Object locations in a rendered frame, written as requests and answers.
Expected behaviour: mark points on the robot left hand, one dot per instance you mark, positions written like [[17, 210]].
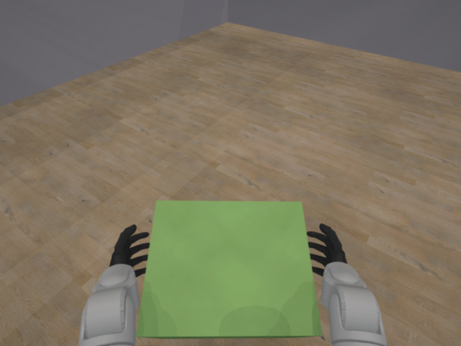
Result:
[[123, 252]]

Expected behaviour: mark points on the robot right forearm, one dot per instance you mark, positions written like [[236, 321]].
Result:
[[354, 314]]

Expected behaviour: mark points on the robot right hand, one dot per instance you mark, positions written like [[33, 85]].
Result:
[[333, 249]]

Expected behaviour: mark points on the robot left forearm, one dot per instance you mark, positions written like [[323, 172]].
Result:
[[108, 318]]

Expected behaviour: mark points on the carton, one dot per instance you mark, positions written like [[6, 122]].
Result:
[[228, 269]]

